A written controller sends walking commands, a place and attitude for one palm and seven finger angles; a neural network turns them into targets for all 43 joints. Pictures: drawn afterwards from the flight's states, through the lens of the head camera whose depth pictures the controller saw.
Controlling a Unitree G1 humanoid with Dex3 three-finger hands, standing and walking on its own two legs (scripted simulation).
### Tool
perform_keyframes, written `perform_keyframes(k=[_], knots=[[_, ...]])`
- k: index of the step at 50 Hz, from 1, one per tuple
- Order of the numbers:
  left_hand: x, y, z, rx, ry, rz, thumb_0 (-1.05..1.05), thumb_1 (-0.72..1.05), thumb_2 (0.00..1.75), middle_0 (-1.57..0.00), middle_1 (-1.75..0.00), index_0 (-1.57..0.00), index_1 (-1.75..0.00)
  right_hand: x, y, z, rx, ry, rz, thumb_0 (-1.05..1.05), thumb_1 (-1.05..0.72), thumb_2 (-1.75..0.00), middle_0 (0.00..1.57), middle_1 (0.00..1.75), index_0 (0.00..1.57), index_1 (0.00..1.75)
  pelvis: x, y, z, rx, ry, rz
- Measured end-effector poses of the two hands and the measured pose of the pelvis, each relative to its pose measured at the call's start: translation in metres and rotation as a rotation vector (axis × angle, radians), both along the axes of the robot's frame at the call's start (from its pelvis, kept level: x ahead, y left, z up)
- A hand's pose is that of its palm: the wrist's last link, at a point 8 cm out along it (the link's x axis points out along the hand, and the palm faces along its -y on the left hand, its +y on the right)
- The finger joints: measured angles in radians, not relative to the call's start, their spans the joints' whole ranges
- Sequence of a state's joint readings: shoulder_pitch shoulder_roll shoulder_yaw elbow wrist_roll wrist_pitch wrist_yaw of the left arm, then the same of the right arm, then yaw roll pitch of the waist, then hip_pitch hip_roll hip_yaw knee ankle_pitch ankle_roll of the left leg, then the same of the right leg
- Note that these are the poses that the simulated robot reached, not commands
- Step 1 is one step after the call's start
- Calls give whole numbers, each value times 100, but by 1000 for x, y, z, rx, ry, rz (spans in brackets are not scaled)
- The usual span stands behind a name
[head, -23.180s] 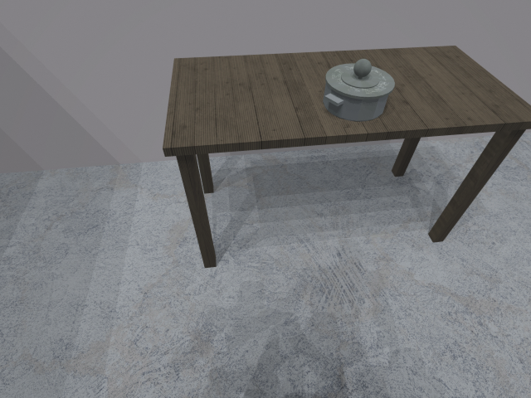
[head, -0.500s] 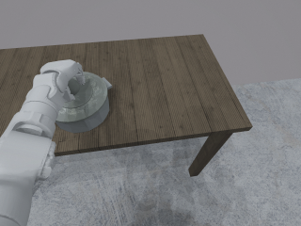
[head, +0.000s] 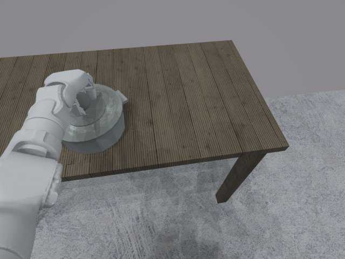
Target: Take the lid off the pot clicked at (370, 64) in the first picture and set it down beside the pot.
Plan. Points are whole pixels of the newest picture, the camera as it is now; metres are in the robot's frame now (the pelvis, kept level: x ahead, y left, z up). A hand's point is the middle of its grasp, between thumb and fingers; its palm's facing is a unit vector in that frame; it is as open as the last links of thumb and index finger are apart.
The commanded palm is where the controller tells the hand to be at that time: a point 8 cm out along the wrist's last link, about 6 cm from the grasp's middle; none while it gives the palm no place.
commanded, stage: close the fingers and squeeze the knob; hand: left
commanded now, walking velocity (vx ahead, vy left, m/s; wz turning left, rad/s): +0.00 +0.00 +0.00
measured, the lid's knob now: (80, 101) +0.51 +0.20 +0.05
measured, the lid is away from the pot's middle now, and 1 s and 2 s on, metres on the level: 0.00 0.00 0.01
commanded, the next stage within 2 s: lift the lid straight up in 0.58 s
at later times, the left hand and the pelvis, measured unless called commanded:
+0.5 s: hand (76, 104) +0.48 +0.20 +0.07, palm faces -0.38 -0.07 -0.92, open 7.8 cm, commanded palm +0.49 +0.20 +0.13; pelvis +0.00 +0.00 +0.00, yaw +0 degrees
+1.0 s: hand (76, 102) +0.48 +0.19 +0.08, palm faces -0.37 -0.06 -0.93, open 7.8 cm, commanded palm +0.49 +0.20 +0.16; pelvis +0.01 +0.00 +0.00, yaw +1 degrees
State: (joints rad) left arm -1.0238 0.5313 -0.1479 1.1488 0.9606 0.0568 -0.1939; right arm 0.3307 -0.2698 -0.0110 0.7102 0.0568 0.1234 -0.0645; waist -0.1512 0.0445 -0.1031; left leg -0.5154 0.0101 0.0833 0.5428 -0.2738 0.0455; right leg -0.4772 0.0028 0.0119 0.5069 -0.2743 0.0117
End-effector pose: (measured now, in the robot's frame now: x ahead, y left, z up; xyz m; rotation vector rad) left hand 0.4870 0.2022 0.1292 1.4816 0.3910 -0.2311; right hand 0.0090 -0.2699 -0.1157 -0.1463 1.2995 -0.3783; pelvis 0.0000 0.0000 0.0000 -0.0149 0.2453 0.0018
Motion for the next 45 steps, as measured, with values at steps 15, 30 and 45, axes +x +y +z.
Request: perform_keyframes(k=[15, 30, 45], knots=[[-1, 0, 0, 4, -7, 5, 0, 27, 64, -62, -99, -61, -98, 5, 0, -1, 5, -3, 10, 1, -90, -90, 21, 30, 20, 30, 1, 0, 0, 0, -3, 4], [-3, -1, 0, 23, -4, 4, -1, 30, 63, -60, -99, -58, -99, 2, 1, -2, 15, 7, 6, 1, -90, -90, 21, 30, 20, 30, 2, -1, 1, 1, -7, 7], [-4, -5, 3, 28, -6, -11, 1, 32, 60, -58, -99, -57, -98, 11, 0, -2, 20, -13, 14, 1, -90, -90, 21, 30, 20, 30, 5, -3, 2, 4, -17, 12]])
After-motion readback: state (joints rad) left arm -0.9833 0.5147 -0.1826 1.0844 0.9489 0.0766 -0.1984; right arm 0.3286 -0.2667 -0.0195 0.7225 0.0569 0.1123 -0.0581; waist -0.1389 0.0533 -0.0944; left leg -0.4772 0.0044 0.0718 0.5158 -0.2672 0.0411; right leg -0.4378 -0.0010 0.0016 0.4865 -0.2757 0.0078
